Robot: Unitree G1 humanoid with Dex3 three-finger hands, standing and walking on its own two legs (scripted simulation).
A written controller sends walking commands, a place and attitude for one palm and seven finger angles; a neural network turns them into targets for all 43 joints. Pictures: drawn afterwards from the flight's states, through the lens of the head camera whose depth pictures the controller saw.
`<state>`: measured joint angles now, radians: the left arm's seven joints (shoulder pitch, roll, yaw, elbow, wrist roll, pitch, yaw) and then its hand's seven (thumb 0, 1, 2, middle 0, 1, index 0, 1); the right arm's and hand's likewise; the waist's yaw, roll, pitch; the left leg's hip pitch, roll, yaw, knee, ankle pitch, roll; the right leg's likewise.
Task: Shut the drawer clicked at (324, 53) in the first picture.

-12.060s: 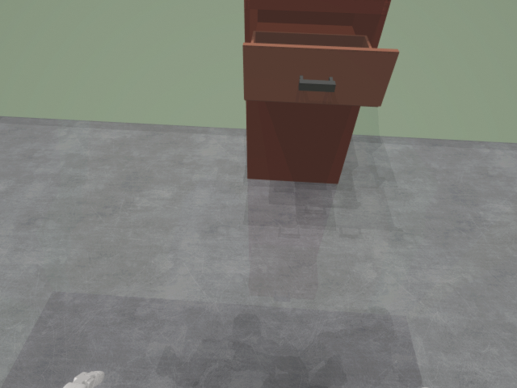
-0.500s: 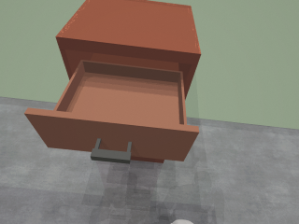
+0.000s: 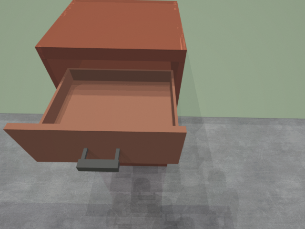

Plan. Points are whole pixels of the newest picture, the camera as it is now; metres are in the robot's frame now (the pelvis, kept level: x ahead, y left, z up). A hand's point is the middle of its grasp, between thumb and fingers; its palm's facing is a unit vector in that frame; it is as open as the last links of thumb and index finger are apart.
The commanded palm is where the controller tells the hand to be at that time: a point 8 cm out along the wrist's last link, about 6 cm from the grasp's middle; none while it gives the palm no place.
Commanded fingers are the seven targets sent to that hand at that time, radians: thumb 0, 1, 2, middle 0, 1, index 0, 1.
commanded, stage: come to a stop and stand still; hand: left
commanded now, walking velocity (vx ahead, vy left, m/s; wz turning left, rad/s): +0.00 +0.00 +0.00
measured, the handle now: (100, 158) +0.30 +0.15 +0.00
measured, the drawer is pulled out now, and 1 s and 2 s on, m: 0.30 0.30 0.29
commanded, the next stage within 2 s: look again from close up in 0.22 s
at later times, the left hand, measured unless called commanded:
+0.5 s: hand out of the picture -0.02 +0.12 -0.17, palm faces +0.05 -0.98 -0.17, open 7.3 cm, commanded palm none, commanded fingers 0.00 0.90 0.90 -0.20 -0.30 -0.20 -0.30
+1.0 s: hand out of the picture +0.08 +0.15 -0.10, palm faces +0.24 -0.94 -0.26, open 7.1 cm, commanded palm +0.08 +0.17 -0.05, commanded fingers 0.00 0.90 0.90 -0.34 -0.45 -0.34 -0.45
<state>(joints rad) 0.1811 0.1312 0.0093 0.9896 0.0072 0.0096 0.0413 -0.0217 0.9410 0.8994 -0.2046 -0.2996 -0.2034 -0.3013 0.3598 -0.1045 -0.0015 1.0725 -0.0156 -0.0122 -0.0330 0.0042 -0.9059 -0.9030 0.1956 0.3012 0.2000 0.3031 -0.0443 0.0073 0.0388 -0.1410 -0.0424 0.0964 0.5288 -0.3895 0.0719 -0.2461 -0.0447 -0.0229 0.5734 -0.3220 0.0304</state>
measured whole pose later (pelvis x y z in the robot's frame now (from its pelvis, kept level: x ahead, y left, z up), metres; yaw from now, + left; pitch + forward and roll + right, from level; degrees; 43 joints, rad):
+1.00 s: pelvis -0.01 -0.05 +0.01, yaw +2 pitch +0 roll +0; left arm 0.49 0.18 0.00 0.43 -0.11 0.00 0.12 0.04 0.97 0.90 -0.22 -0.32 -0.22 -0.32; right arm 0.39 -0.18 0.01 1.00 0.03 -0.19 -0.07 0.03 -0.93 -0.90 0.20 0.30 0.20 0.30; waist 0.00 0.04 0.00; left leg -0.14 0.01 0.04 0.47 -0.33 0.00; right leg -0.22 0.00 -0.08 0.51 -0.28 -0.04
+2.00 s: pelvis -0.03 -0.03 -0.04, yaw +3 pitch +8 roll -1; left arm 0.69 0.18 -0.04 -0.40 -0.14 -0.30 -0.12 0.01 0.90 0.90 -1.15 -1.33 -1.15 -1.33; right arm 0.24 -0.24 -0.01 0.49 0.03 -0.27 -0.02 0.02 -0.90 -0.90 0.20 0.30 0.20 0.30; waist 0.01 0.04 -0.11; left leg -0.56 0.00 0.02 0.93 -0.52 0.03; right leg -0.60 -0.03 -0.09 0.90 -0.43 -0.01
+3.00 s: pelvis -0.03 -0.05 -0.02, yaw +4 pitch +2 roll -1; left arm 0.57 0.22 0.12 -0.31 -0.26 -0.18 -0.25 0.01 0.90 0.90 -1.40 -1.60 -1.40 -1.60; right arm 0.23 -0.25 0.06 0.58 0.05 -0.37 -0.05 0.01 -0.90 -0.90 0.20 0.30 0.20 0.30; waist 0.03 0.06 -0.07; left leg -0.36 0.01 0.00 0.75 -0.43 0.01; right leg -0.40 -0.01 -0.12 0.72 -0.36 -0.04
